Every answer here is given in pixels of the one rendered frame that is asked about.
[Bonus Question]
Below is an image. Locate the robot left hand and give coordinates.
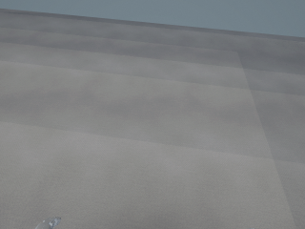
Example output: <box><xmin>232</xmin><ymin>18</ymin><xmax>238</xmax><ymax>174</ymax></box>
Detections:
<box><xmin>35</xmin><ymin>217</ymin><xmax>61</xmax><ymax>229</ymax></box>

